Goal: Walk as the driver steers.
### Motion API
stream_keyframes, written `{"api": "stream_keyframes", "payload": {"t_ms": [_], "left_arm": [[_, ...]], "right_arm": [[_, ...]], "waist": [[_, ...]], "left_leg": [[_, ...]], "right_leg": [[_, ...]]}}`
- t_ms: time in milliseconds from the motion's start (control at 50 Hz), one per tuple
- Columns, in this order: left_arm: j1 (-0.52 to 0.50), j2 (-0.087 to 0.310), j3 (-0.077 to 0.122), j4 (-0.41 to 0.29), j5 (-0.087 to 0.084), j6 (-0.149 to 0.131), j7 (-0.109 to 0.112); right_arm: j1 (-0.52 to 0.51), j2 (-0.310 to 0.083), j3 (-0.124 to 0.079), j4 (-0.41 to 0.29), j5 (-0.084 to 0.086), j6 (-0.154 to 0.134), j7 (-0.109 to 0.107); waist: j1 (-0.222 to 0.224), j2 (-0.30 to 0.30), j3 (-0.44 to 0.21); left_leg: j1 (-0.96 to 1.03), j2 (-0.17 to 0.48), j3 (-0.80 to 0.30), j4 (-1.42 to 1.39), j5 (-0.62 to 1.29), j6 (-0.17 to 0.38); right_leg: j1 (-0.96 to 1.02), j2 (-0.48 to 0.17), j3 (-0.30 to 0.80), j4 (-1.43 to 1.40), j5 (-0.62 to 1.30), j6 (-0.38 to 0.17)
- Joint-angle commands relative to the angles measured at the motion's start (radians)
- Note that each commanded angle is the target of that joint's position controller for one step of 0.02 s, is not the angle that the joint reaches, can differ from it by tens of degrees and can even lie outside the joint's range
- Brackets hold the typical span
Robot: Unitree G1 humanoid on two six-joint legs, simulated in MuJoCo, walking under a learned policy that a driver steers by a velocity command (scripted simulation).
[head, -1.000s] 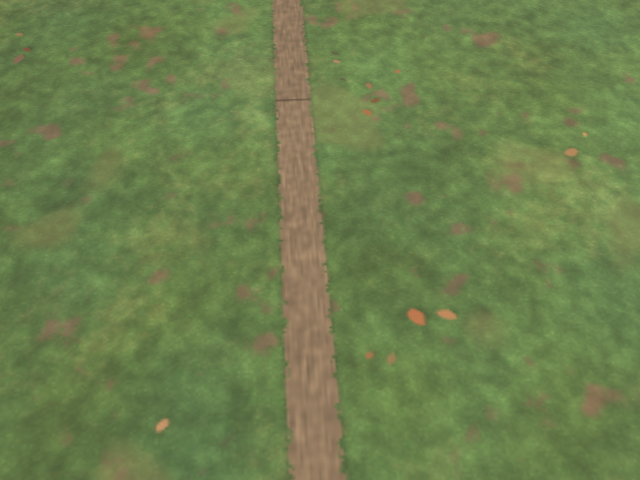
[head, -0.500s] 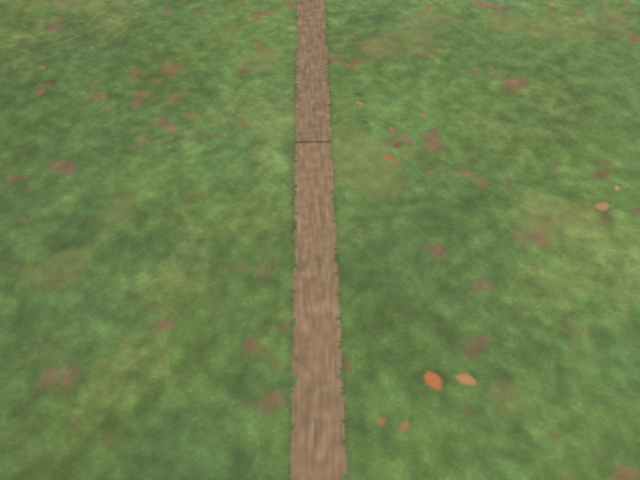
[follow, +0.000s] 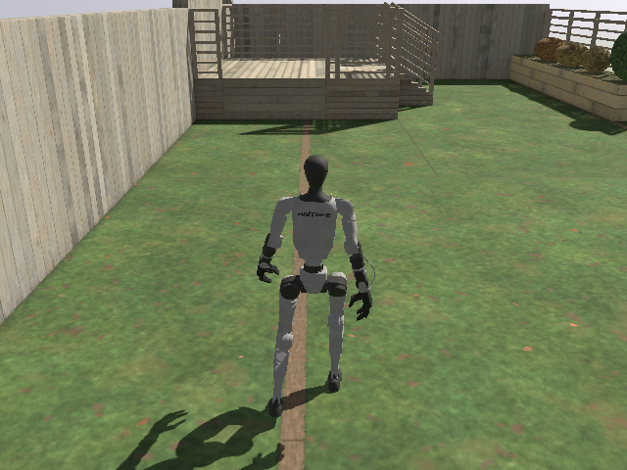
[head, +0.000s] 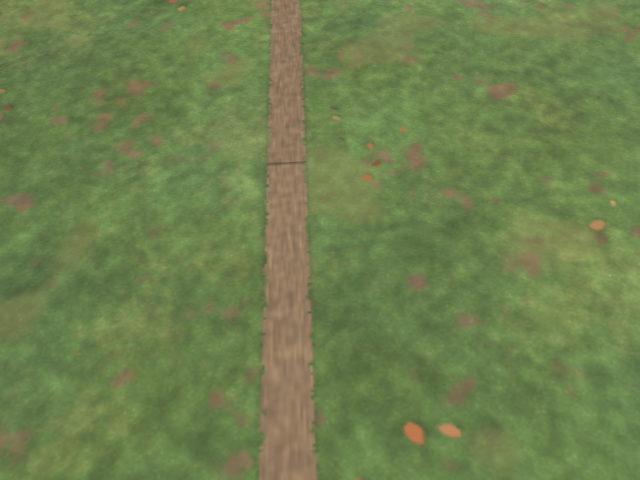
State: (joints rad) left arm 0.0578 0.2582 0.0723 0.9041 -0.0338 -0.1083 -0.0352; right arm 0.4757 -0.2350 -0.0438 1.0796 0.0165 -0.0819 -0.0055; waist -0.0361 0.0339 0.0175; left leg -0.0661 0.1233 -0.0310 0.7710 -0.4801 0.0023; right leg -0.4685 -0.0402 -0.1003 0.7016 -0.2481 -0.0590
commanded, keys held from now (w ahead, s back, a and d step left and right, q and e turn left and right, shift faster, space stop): w+shift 0.66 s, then w+q+shift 0.02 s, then q+shift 0.32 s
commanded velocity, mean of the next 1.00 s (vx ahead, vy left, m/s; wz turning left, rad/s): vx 0.81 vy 0.00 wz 0.16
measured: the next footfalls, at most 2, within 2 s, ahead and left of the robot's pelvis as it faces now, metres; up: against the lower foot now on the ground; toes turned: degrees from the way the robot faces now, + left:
left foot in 0.48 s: +0.61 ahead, +0.09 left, +0.00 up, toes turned +1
right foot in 0.94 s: +1.02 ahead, -0.11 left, +0.00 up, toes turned +12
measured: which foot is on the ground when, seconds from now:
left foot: up 0.00-0.46, down 0.48-0.94, up 0.96-1.00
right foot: down 0.00-0.48, up 0.50-0.92, down 0.94-1.00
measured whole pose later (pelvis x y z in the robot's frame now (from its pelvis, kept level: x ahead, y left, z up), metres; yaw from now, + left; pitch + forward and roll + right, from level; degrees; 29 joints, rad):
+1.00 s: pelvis +0.79 -0.03 -0.01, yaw +12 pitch +2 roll +1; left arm -0.06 0.24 0.01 0.70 0.04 -0.12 -0.01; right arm 0.42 -0.27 -0.06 0.87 0.02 -0.04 -0.03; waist -0.10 0.01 0.06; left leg -0.26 -0.07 -0.15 1.13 -0.65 -0.02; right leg -0.59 -0.02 0.01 0.57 -0.07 -0.01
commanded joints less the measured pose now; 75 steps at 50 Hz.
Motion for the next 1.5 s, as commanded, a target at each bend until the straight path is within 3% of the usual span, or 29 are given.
{"api": "stream_keyframes", "payload": {"t_ms": [20, 60, 120, 220, 360, 440, 480, 500, 520, 540, 560, 580, 600, 660, 760, 860, 920, 940, 960, 980, 1000, 1040, 1100, 1280, 1360, 1380, 1400, 1440, 1500], "left_arm": [[0.408, 0.156, 0.022, 0.081, 0.019, -0.018, -0.003], [0.280, 0.069, -0.012, 0.068, 0.031, -0.023, -0.018], [0.190, 0.028, -0.032, 0.065, 0.044, -0.017, -0.018], [0.314, 0.053, -0.036, 0.091, 0.039, -0.024, 0.024], [0.472, 0.067, -0.037, 0.109, 0.018, -0.008, 0.056], [0.485, 0.141, -0.013, 0.103, 0.049, 0.016, 0.056], [0.431, 0.164, -0.007, 0.099, 0.072, 0.042, 0.055], [0.411, 0.101, -0.029, 0.058, 0.076, 0.036, 0.053], [0.582, -0.115, -0.083, 0.052, 0.036, -0.003, 0.019], [0.433, 0.051, -0.046, 0.036, -0.018, -0.043, 0.022], [0.287, 0.097, -0.032, -0.025, -0.050, -0.056, 0.025], [0.199, 0.077, -0.042, -0.060, -0.035, -0.064, 0.031], [0.181, 0.053, -0.038, -0.068, -0.017, -0.061, 0.031], [0.265, 0.002, -0.043, -0.065, -0.003, -0.007, 0.027], [0.014, 0.036, -0.051, -0.167, 0.054, -0.029, 0.034], [-0.141, 0.088, -0.029, -0.237, 0.035, -0.038, 0.017], [0.097, 0.166, 0.006, -0.180, 0.048, -0.034, 0.032], [0.269, 0.212, 0.014, -0.154, 0.072, -0.033, 0.039], [0.258, 0.237, 0.001, -0.173, 0.115, -0.019, 0.034], [0.230, 0.201, -0.009, -0.217, 0.093, 0.002, 0.020], [0.149, 0.185, 0.000, -0.230, 0.059, 0.019, 0.020], [0.032, 0.084, -0.027, -0.234, 0.052, 0.045, 0.047], [-0.047, 0.108, -0.011, -0.203, 0.079, 0.042, 0.050], [-0.057, 0.198, 0.034, -0.171, 0.026, 0.072, 0.053], [0.017, 0.158, 0.025, -0.113, 0.007, 0.101, 0.038], [0.059, 0.079, -0.002, -0.120, 0.049, 0.104, 0.025], [0.036, 0.112, 0.007, -0.139, 0.054, 0.107, 0.034], [0.021, 0.127, 0.016, -0.108, 0.018, 0.123, 0.042], [0.098, 0.157, 0.037, -0.045, 0.019, 0.138, 0.054]], "right_arm": [[-0.193, -0.067, -0.004, -0.195, 0.062, -0.078, 0.002], [-0.239, -0.063, -0.003, -0.214, 0.043, -0.083, 0.007], [-0.173, -0.023, -0.006, -0.205, 0.019, -0.023, 0.011], [-0.380, -0.059, -0.015, -0.278, -0.003, -0.012, 0.005], [-0.633, -0.030, 0.002, -0.372, 0.019, -0.045, 0.070], [-0.597, -0.094, -0.018, -0.410, 0.035, -0.044, 0.084], [-0.229, -0.199, -0.064, -0.327, 0.044, -0.023, 0.059], [0.001, -0.273, -0.080, -0.268, 0.025, -0.009, 0.039], [0.051, -0.303, -0.087, -0.233, 0.004, -0.026, 0.054], [0.087, -0.181, -0.065, -0.200, -0.006, -0.032, 0.048], [0.013, -0.137, -0.050, -0.194, -0.012, -0.040, 0.047], [-0.067, -0.108, -0.038, -0.200, -0.021, -0.050, 0.054], [-0.139, -0.082, -0.029, -0.200, -0.036, -0.059, 0.060], [-0.226, -0.039, -0.008, -0.193, -0.024, -0.060, 0.060], [-0.156, -0.104, -0.009, -0.185, -0.016, -0.049, 0.011], [0.003, -0.177, -0.039, -0.171, 0.018, -0.012, -0.016], [-0.084, -0.163, -0.053, -0.227, 0.007, 0.021, -0.034], [-0.123, -0.104, -0.038, -0.287, -0.007, 0.025, -0.036], [0.142, 0.046, -0.002, -0.280, -0.011, 0.028, -0.029], [0.283, -0.043, -0.007, -0.261, 0.004, 0.035, -0.020], [0.179, -0.091, -0.016, -0.304, 0.033, 0.049, -0.020], [-0.028, -0.168, -0.054, -0.341, 0.019, 0.094, -0.040], [-0.054, -0.102, -0.057, -0.382, 0.016, 0.140, -0.046], [-0.223, -0.140, -0.070, -0.472, 0.002, 0.155, 0.009], [-0.166, -0.181, -0.088, -0.447, -0.023, 0.149, 0.004], [-0.163, -0.279, -0.102, -0.465, -0.033, 0.142, -0.014], [-0.220, -0.310, -0.095, -0.497, -0.059, 0.125, -0.016], [-0.280, -0.178, -0.051, -0.465, -0.063, 0.081, -0.002], [-0.369, -0.140, -0.036, -0.446, -0.055, 0.060, -0.016]], "waist": [[0.185, -0.262, -0.132], [0.103, -0.102, -0.031], [-0.004, -0.132, 0.042], [0.034, -0.058, 0.136], [0.090, -0.046, 0.178], [0.015, -0.177, 0.068], [-0.184, -0.260, -0.135], [-0.238, -0.151, -0.310], [-0.080, 0.253, -0.501], [-0.158, 0.215, -0.452], [-0.136, 0.174, -0.263], [-0.097, -0.010, -0.184], [-0.034, -0.073, -0.112], [0.088, -0.009, -0.009], [0.056, -0.041, 0.146], [-0.015, 0.037, 0.055], [0.128, 0.076, -0.097], [0.189, 0.012, -0.267], [0.054, -0.347, -0.474], [0.034, -0.403, -0.630], [0.035, -0.345, -0.572], [0.038, -0.141, -0.276], [-0.016, -0.164, -0.117], [0.008, -0.152, -0.130], [-0.017, -0.056, -0.108], [0.031, 0.235, -0.105], [0.021, 0.270, -0.111], [0.027, 0.129, -0.111], [0.059, 0.122, -0.089]], "left_leg": [[-0.866, -0.099, -0.118, 0.739, 0.069, 0.111], [-0.840, 0.013, -0.070, 0.683, 0.224, 0.143], [-0.722, 0.079, -0.057, 0.562, 0.326, 0.117], [-0.843, 0.053, 0.001, 0.260, 0.557, 0.045], [-0.742, -0.029, 0.070, -0.197, 0.726, 0.067], [-0.558, -0.152, 0.155, -0.233, 0.501, 0.117], [-0.125, -0.192, 0.163, -0.204, 0.404, 0.174], [0.316, 0.007, -0.115, -0.093, 0.198, 0.212], [0.638, 0.241, -0.734, -0.319, -0.390, 0.394], [0.599, 0.201, -0.850, -0.510, -0.394, 0.315], [0.465, 0.186, -0.678, -0.514, -0.218, 0.271], [0.277, 0.155, -0.559, -0.531, -0.044, 0.252], [0.094, 0.123, -0.458, -0.544, 0.041, 0.254], [-0.171, 0.076, -0.301, -0.621, 0.055, 0.257], [-0.378, -0.044, -0.068, -0.632, 0.689, 0.224], [-0.173, -0.037, -0.148, -0.481, 0.551, 0.137], [-0.106, -0.076, -0.178, -0.125, 0.675, 0.053], [-0.237, -0.143, -0.150, 0.159, 0.465, 0.005], [-0.489, -0.253, -0.101, 0.567, -0.319, -0.038], [-0.519, -0.198, -0.190, 0.744, -0.318, -0.049], [-0.635, -0.133, -0.122, 0.818, -0.171, -0.057], [-0.643, -0.057, -0.032, 0.730, 0.000, -0.080], [-0.487, -0.016, -0.001, 0.525, 0.028, -0.071], [-0.296, -0.040, 0.081, 0.035, 0.212, 0.008], [-0.074, -0.089, 0.058, -0.306, 0.373, 0.096], [0.061, 0.161, -0.271, -0.400, 0.707, 0.180], [-0.044, 0.308, -0.391, -0.450, 0.675, 0.339], [-0.130, 0.192, -0.188, -0.468, 0.523, 0.258], [-0.171, 0.147, -0.037, -0.469, 0.546, 0.198]], "right_leg": [[0.724, -0.366, 0.932, -0.553, -0.715, -0.189], [0.505, -0.296, 0.627, -0.507, -0.415, -0.151], [0.245, -0.196, 0.376, -0.548, -0.262, -0.114], [0.239, -0.159, 0.225, -0.646, -0.007, -0.138], [0.503, -0.175, 0.071, -0.702, 0.230, -0.107], [0.718, -0.225, 0.048, -0.470, 0.997, -0.087], [0.635, -0.211, 0.017, -0.008, 1.301, -0.059], [0.267, -0.160, 0.050, 0.361, 0.954, -0.052], [-0.142, 0.076, 0.202, 0.722, -0.135, -0.010], [-0.213, 0.060, 0.294, 0.786, -0.179, -0.060], [-0.298, 0.013, 0.258, 0.810, -0.141, -0.081], [-0.262, -0.027, 0.251, 0.761, -0.086, -0.090], [-0.220, -0.063, 0.244, 0.707, -0.035, -0.087], [-0.163, -0.139, 0.231, 0.613, -0.022, -0.061], [-0.107, -0.087, 0.113, 0.117, 0.300, 0.055], [0.078, 0.048, 0.136, -0.261, 0.553, 0.077], [0.308, 0.035, 0.159, -0.264, 0.507, 0.045], [0.582, -0.122, 0.243, -0.158, 0.790, 0.008], [0.872, -0.450, 0.560, -0.084, 1.244, -0.145], [0.898, -0.487, 0.700, -0.107, 1.154, -0.213], [0.816, -0.487, 0.687, -0.210, 0.674, -0.239], [0.455, -0.341, 0.446, -0.331, 0.370, -0.177], [0.150, -0.262, 0.190, -0.432, 0.322, -0.150], [0.220, -0.324, 0.017, -0.454, 0.224, -0.148], [0.162, -0.241, -0.051, -0.233, 0.039, -0.010], [-0.054, -0.105, -0.151, 0.068, -0.258, 0.091], [-0.168, -0.029, -0.035, 0.290, -0.425, 0.127], [-0.110, -0.053, 0.100, 0.354, -0.289, 0.100], [-0.055, -0.013, 0.141, 0.432, -0.146, 0.126]]}}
